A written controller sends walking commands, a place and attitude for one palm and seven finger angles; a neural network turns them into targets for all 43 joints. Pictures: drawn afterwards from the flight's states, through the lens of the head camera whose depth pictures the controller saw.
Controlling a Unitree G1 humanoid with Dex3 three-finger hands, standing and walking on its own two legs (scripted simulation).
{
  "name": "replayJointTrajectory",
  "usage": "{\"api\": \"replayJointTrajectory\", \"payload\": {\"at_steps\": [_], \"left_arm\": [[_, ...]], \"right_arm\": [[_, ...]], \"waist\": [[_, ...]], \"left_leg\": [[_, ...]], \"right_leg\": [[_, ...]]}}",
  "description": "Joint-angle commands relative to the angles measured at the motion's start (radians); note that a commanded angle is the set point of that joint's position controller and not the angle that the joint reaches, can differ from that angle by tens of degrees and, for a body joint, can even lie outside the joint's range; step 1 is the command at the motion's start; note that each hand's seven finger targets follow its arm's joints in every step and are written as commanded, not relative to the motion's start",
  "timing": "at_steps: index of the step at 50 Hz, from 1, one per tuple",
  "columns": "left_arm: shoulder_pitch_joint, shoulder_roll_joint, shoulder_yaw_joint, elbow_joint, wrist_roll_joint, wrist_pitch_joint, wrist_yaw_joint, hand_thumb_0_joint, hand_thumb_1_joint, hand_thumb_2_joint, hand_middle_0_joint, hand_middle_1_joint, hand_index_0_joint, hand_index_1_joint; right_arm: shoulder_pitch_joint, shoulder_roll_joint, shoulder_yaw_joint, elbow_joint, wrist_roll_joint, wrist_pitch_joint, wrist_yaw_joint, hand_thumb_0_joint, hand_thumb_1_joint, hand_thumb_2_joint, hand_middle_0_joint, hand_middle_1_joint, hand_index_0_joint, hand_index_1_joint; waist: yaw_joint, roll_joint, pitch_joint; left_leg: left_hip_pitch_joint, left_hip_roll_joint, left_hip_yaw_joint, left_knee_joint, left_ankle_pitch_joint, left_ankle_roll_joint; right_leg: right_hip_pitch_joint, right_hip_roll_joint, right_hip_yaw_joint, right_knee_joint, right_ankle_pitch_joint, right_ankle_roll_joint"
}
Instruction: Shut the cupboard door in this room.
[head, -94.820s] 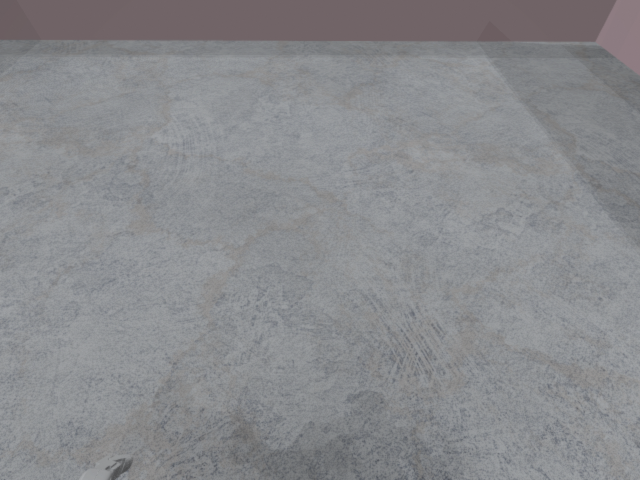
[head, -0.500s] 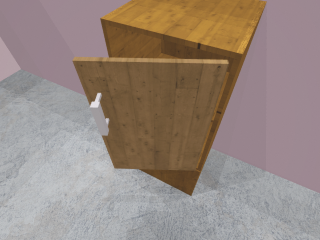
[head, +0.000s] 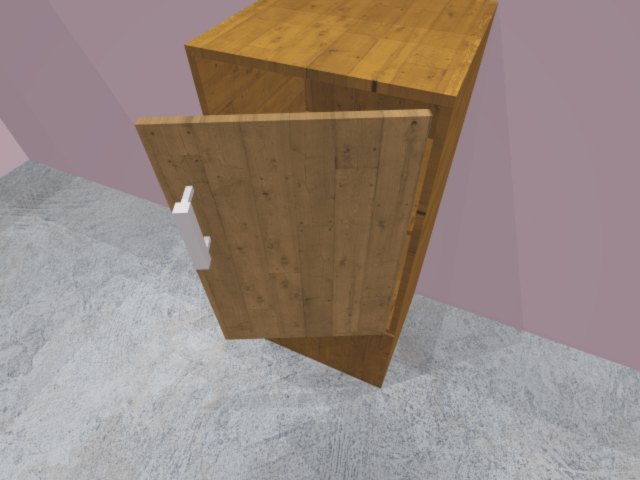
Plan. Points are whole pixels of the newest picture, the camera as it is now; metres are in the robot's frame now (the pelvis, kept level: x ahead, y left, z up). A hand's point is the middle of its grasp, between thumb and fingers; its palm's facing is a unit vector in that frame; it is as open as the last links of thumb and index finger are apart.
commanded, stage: come to a stop and stand still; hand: left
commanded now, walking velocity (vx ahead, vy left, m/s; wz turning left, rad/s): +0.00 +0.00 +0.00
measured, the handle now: (195, 228) +0.46 +0.23 +0.04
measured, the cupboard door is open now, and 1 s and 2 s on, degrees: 26 26 26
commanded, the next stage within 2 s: look again from close up in 1.22 s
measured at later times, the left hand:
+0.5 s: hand out of the picture -0.07 +0.23 -0.18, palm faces +0.09 -0.98 -0.19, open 7.3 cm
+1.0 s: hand out of the picture -0.07 +0.29 -0.18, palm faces +0.08 -0.99 -0.15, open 7.3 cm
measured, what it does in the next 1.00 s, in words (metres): steps to the left: left foot, then left foot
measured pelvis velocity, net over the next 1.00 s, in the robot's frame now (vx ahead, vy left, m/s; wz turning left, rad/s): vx -0.09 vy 0.12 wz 0.04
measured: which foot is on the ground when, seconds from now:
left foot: up 0.00-0.04, down 0.06-0.56, up 0.58-0.72, down 0.74-1.00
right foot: down 0.00-0.78, up 0.80-0.90, down 0.92-1.00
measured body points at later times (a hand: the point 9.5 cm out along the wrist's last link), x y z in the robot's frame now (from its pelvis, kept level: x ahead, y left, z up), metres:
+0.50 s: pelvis -0.07 +0.05 -0.01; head -0.08 +0.07 +0.44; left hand -0.08 +0.29 -0.16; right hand -0.06 -0.18 -0.16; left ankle +0.01 +0.12 -0.73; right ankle -0.02 -0.07 -0.73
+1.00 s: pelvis -0.09 +0.12 +0.00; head -0.09 +0.16 +0.45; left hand -0.07 +0.34 -0.17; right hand -0.06 -0.11 -0.14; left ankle -0.11 +0.16 -0.73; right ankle -0.06 -0.04 -0.73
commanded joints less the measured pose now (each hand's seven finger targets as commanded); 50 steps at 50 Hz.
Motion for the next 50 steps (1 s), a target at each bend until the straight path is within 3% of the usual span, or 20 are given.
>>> {"api": "replayJointTrajectory", "payload": {"at_steps": [1,4,7,12,15,20,24,26,28,29,31,32,35,36,38,39,40,42,46,50], "left_arm": [[-0.032,0.176,0.027,-0.082,-0.005,-0.009,-0.002,0.0,0.9,0.9,-0.2,-0.3,-0.2,-0.3],[-0.038,0.161,0.029,-0.091,-0.009,-0.001,-0.014,0.0,0.9,0.9,-0.2,-0.3,-0.2,-0.3],[-0.015,0.147,0.028,-0.086,-0.003,0.017,-0.018,0.0,0.9,0.9,-0.2,-0.3,-0.2,-0.3],[0.015,0.135,0.036,-0.089,-0.004,0.017,-0.025,0.0,0.9,0.9,-0.2,-0.3,-0.2,-0.3],[0.008,0.12,0.039,-0.093,-0.005,0.019,-0.026,0.0,0.9,0.9,-0.2,-0.3,-0.2,-0.3],[0.115,0.064,0.03,-0.045,0.0,0.032,-0.031,0.0,0.9,0.9,-0.2,-0.3,-0.2,-0.3],[0.231,0.046,0.033,0.0,0.003,0.04,-0.03,0.0,0.9,0.9,-0.2,-0.3,-0.2,-0.3],[0.26,0.051,0.033,0.014,0.005,0.031,-0.025,0.0,0.9,0.9,-0.2,-0.3,-0.2,-0.3],[0.173,0.123,0.037,-0.02,0.005,0.018,-0.013,0.0,0.9,0.9,-0.2,-0.3,-0.2,-0.3],[0.039,0.149,0.046,-0.056,0.002,0.013,-0.006,0.0,0.9,0.9,-0.2,-0.3,-0.2,-0.3],[-0.099,0.147,0.054,-0.101,-0.001,0.001,-0.001,0.0,0.9,0.9,-0.2,-0.3,-0.2,-0.3],[-0.081,0.143,0.051,-0.094,0.002,-0.004,-0.004,0.0,0.9,0.9,-0.2,-0.3,-0.2,-0.3],[0.055,0.125,0.042,-0.04,0.008,0.008,-0.006,0.0,0.9,0.9,-0.2,-0.3,-0.2,-0.3],[0.097,0.101,0.035,-0.024,0.004,0.014,-0.007,0.0,0.9,0.9,-0.2,-0.3,-0.2,-0.3],[0.149,0.045,0.025,-0.011,-0.01,0.008,-0.017,0.0,0.9,0.9,-0.2,-0.3,-0.2,-0.3],[0.149,0.05,0.023,-0.015,-0.009,0.001,-0.016,0.0,0.9,0.9,-0.2,-0.3,-0.2,-0.3],[0.107,0.053,0.021,0.005,-0.005,0.01,-0.014,0.0,0.9,0.9,-0.2,-0.3,-0.2,-0.3],[0.083,0.048,0.014,0.01,-0.006,0.01,-0.018,0.0,0.9,0.9,-0.2,-0.3,-0.2,-0.3],[0.07,0.044,0.008,0.029,-0.01,-0.002,-0.021,0.0,0.9,0.9,-0.2,-0.3,-0.2,-0.3],[0.031,0.058,0.007,0.036,-0.012,0.008,-0.018,0.0,0.9,0.9,-0.2,-0.3,-0.2,-0.3]], "right_arm": [[0.038,-0.051,0.003,-0.06,-0.004,-0.027,0.001,0.0,-0.9,-0.9,0.2,0.3,0.2,0.3],[0.061,-0.114,0.0,-0.055,-0.019,-0.035,0.001,0.0,-0.9,-0.9,0.2,0.3,0.2,0.3],[0.045,-0.098,0.009,-0.051,-0.027,-0.027,0.005,0.0,-0.9,-0.9,0.2,0.3,0.2,0.3],[0.096,-0.098,0.008,-0.044,-0.032,-0.027,0.002,0.0,-0.9,-0.9,0.2,0.3,0.2,0.3],[0.117,-0.103,0.007,-0.035,-0.032,-0.031,-0.001,0.0,-0.9,-0.9,0.2,0.3,0.2,0.3],[0.048,-0.13,0.0,-0.034,-0.022,-0.029,-0.009,0.0,-0.9,-0.9,0.2,0.3,0.2,0.3],[0.0,-0.137,-0.008,-0.035,-0.022,-0.013,-0.007,0.0,-0.9,-0.9,0.2,0.3,0.2,0.3],[0.011,-0.113,-0.008,-0.036,-0.021,-0.006,-0.005,0.0,-0.9,-0.9,0.2,0.3,0.2,0.3],[0.077,-0.04,-0.007,-0.034,-0.01,0.018,-0.005,0.0,-0.9,-0.9,0.2,0.3,0.2,0.3],[0.131,-0.063,-0.024,-0.013,-0.014,0.029,-0.004,0.0,-0.9,-0.9,0.2,0.3,0.2,0.3],[0.221,-0.066,-0.029,0.033,-0.017,0.014,0.005,0.0,-0.9,-0.9,0.2,0.3,0.2,0.3],[0.227,-0.046,-0.022,0.032,-0.013,0.001,0.008,0.0,-0.9,-0.9,0.2,0.3,0.2,0.3],[0.174,0.005,0.005,0.027,-0.003,-0.029,0.005,0.0,-0.9,-0.9,0.2,0.3,0.2,0.3],[0.174,-0.002,0.012,0.038,-0.004,-0.041,0.0,0.0,-0.9,-0.9,0.2,0.3,0.2,0.3],[0.137,-0.076,0.0,0.021,-0.014,-0.06,-0.016,0.0,-0.9,-0.9,0.2,0.3,0.2,0.3],[0.121,-0.089,-0.003,0.001,-0.018,-0.062,-0.029,0.0,-0.9,-0.9,0.2,0.3,0.2,0.3],[0.093,-0.07,0.008,0.021,-0.016,-0.072,-0.032,0.0,-0.9,-0.9,0.2,0.3,0.2,0.3],[0.097,-0.062,0.016,0.031,-0.011,-0.075,-0.036,0.0,-0.9,-0.9,0.2,0.3,0.2,0.3],[0.111,-0.052,0.024,0.052,-0.005,-0.084,-0.041,0.0,-0.9,-0.9,0.2,0.3,0.2,0.3],[0.125,-0.068,0.024,0.073,-0.005,-0.079,-0.04,0.0,-0.9,-0.9,0.2,0.3,0.2,0.3]], "waist": [[-0.027,-0.14,-0.016],[-0.011,-0.022,0.075],[0.003,0.037,0.108],[0.0,-0.023,0.028],[-0.009,0.014,0.009],[0.037,0.12,-0.016],[0.073,0.092,0.001],[0.067,-0.027,0.069],[-0.008,-0.259,0.1],[-0.058,-0.296,0.065],[-0.112,-0.23,0.027],[-0.101,-0.188,0.022],[-0.034,-0.13,0.035],[-0.018,-0.049,0.045],[0.015,0.188,0.01],[0.023,0.107,-0.012],[0.021,0.16,-0.013],[0.019,0.07,-0.018],[0.019,0.005,-0.023],[0.009,0.021,-0.021]], "left_leg": [[0.07,0.009,-0.017,-0.168,0.1,0.008],[-0.011,0.112,-0.133,-0.26,0.084,0.052],[-0.16,0.079,-0.153,-0.321,-0.145,0.05],[-0.173,0.066,-0.149,-0.308,-0.171,0.052],[-0.177,0.087,-0.191,-0.353,-0.189,0.061],[-0.307,0.165,-0.281,-0.471,-0.299,0.107],[-0.387,0.171,-0.271,-0.453,-0.312,0.125],[-0.397,0.098,-0.219,-0.346,-0.316,0.084],[-0.175,-0.057,-0.057,0.077,-0.059,-0.001],[-0.044,-0.036,-0.071,0.291,-0.016,0.003],[0.022,-0.014,-0.068,0.409,0.047,0.012],[0.018,-0.014,-0.038,0.329,0.023,0.01],[0.082,-0.007,-0.003,-0.195,0.018,0.014],[0.085,-0.001,-0.033,-0.32,0.043,0.016],[0.018,0.198,-0.244,-0.401,0.138,0.085],[-0.02,0.234,-0.243,-0.378,0.263,0.115],[0.018,0.205,-0.258,-0.382,0.381,0.106],[0.051,0.199,-0.22,-0.344,0.506,0.108],[0.075,0.143,-0.174,-0.301,0.569,0.075],[0.091,0.143,-0.174,-0.334,0.517,0.048]], "right_leg": [[-0.044,-0.188,0.175,-0.155,0.203,-0.036],[-0.118,-0.108,0.149,-0.202,-0.139,0.013],[-0.063,-0.085,0.143,-0.181,-0.243,0.015],[-0.03,-0.09,0.137,-0.174,-0.268,0.012],[-0.023,-0.065,0.099,-0.117,-0.219,0.022],[0.102,0.003,0.033,0.114,-0.093,0.042],[0.178,0.018,0.034,0.135,-0.085,0.037],[0.142,-0.024,0.114,-0.054,-0.184,0.012],[-0.229,-0.295,0.487,-0.449,-0.578,-0.101],[-0.391,-0.357,0.523,-0.505,-0.582,-0.135],[-0.42,-0.269,0.35,-0.429,-0.351,-0.104],[-0.362,-0.233,0.273,-0.387,-0.27,-0.088],[-0.229,-0.171,0.227,-0.228,-0.231,-0.042],[-0.188,-0.114,0.203,-0.123,-0.192,-0.015],[-0.138,-0.027,0.107,0.006,-0.082,0.049],[-0.078,-0.024,0.085,0.018,-0.038,0.058],[-0.072,-0.034,0.085,0.028,-0.022,0.057],[-0.041,-0.036,0.106,0.007,-0.01,0.051],[0.061,-0.063,0.127,-0.113,0.191,0.034],[0.068,-0.062,0.11,-0.109,0.138,0.038]]}}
